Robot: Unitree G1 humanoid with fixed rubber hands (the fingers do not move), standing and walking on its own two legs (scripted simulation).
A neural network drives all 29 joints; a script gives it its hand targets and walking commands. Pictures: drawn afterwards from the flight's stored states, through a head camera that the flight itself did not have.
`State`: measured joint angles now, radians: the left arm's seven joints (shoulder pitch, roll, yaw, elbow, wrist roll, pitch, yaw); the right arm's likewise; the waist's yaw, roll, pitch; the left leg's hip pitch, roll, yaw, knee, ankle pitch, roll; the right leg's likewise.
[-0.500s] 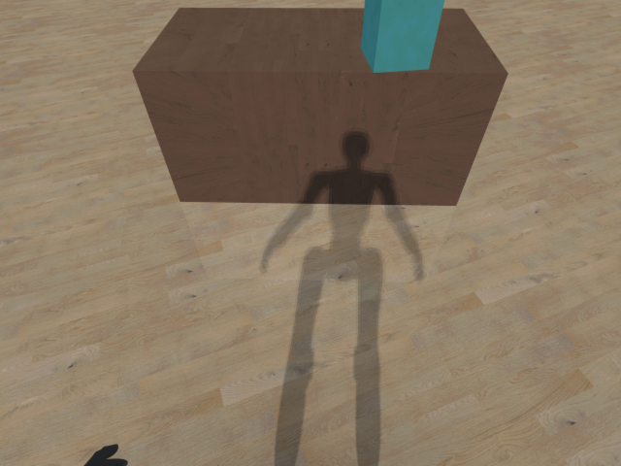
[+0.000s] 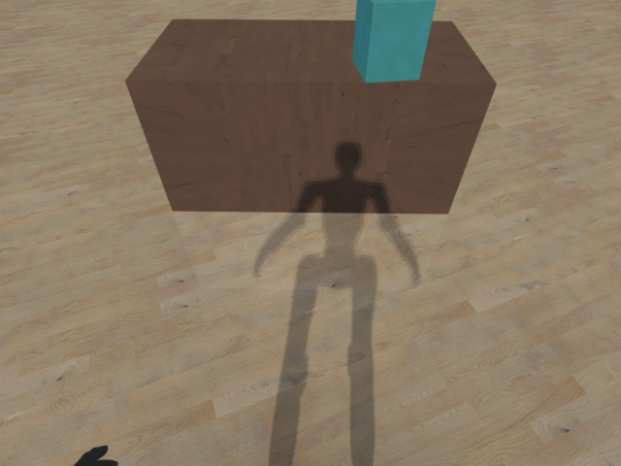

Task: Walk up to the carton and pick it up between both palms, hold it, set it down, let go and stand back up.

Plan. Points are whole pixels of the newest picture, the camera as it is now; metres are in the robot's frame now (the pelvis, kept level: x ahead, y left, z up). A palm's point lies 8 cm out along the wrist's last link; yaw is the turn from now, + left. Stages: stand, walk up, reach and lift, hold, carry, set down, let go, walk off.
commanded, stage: walk up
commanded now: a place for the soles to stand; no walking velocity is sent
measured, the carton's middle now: (389, 33) +1.45 -0.21 -0.01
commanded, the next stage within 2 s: none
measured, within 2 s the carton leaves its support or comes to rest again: neither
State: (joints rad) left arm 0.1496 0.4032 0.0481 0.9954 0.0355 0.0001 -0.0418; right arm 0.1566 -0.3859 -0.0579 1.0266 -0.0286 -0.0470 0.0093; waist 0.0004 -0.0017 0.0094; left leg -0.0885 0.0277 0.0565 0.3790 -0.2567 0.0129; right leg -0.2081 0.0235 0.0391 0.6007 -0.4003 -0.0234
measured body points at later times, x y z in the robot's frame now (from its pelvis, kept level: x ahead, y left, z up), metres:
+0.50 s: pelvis +0.13 -0.10 -0.01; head +0.12 -0.12 +0.44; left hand +0.18 +0.24 -0.10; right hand +0.23 -0.43 -0.12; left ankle +0.19 +0.02 -0.69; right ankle +0.14 -0.19 -0.74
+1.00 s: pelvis +0.34 -0.11 -0.02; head +0.35 -0.09 +0.43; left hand +0.50 +0.21 -0.11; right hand +0.37 -0.46 -0.10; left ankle +0.33 +0.03 -0.74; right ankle +0.41 -0.26 -0.70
